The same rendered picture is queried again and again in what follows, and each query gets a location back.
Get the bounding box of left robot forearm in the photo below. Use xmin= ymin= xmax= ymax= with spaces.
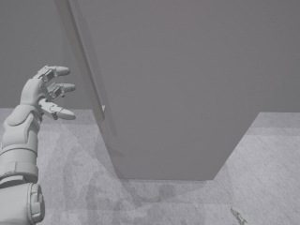
xmin=0 ymin=104 xmax=43 ymax=189

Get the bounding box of fridge door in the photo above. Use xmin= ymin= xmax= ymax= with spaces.
xmin=50 ymin=0 xmax=300 ymax=181

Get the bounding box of right robot hand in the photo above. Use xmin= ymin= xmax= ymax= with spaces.
xmin=231 ymin=206 xmax=255 ymax=225

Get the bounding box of left robot upper arm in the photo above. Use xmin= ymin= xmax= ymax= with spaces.
xmin=0 ymin=182 xmax=45 ymax=225

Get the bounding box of handle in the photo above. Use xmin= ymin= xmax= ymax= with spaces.
xmin=53 ymin=0 xmax=106 ymax=122

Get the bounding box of left robot hand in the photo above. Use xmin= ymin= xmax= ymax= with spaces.
xmin=20 ymin=65 xmax=76 ymax=120

